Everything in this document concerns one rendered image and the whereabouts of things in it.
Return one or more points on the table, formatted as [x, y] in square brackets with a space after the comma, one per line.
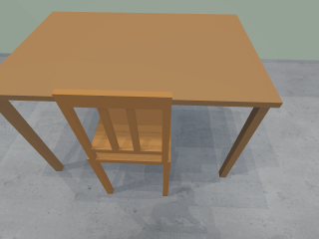
[202, 59]

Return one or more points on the chair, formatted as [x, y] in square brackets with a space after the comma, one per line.
[134, 127]

